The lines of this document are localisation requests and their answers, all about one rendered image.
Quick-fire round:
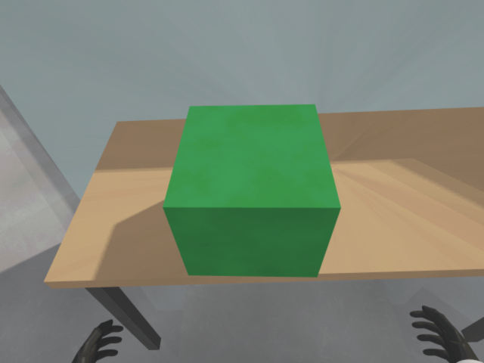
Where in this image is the carton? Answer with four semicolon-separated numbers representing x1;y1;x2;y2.
163;104;341;278

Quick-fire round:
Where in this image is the table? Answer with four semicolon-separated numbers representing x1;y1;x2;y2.
44;107;484;350

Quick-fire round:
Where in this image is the robot left hand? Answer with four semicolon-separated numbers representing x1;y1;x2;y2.
72;319;123;363

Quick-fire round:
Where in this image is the robot right hand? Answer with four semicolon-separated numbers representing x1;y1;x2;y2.
410;306;479;363

